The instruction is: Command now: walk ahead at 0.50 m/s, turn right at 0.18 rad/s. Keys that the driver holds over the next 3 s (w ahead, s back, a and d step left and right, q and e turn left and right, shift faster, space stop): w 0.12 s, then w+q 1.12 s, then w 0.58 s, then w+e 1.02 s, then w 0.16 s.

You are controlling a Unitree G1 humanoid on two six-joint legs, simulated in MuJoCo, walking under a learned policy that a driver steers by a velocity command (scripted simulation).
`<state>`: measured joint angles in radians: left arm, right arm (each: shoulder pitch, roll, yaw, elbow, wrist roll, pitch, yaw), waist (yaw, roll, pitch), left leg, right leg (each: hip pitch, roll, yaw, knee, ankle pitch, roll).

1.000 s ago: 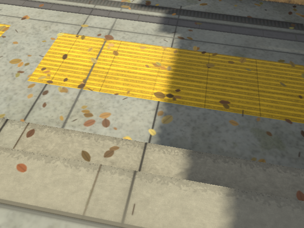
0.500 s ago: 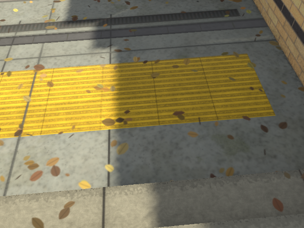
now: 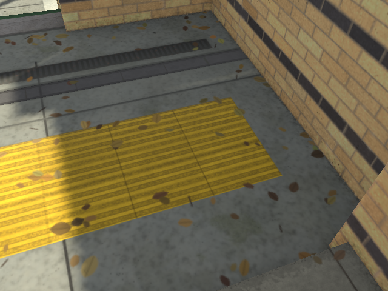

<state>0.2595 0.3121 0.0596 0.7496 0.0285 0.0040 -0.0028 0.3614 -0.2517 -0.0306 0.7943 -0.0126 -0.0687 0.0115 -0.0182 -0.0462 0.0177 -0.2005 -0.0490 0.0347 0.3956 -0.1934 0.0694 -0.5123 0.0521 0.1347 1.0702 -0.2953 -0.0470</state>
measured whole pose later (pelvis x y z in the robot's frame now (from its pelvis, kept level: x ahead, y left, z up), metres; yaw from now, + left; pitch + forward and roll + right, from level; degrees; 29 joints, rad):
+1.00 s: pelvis +0.43 +0.01 -0.18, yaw +25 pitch -1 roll +2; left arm 0.19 0.22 0.05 0.86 0.05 -0.02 0.00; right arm 0.40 -0.22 -0.04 0.95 -0.02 -0.03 0.00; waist -0.01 -0.04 0.06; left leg -0.18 -0.17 -0.04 0.62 -0.41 0.13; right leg -0.70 -0.13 0.06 1.08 -0.09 0.05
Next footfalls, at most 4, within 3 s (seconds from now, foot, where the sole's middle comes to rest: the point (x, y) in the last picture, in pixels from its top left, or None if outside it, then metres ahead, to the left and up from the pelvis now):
0.32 right None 0.22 -0.14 -0.78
0.76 left None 0.39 0.06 -0.93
1.26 right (189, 251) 0.80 -0.02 -1.09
1.72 left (127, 231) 0.90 0.27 -1.09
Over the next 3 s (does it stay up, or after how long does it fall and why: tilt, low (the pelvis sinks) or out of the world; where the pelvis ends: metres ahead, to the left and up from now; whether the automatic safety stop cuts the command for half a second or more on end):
stays up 1.44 0.44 -0.30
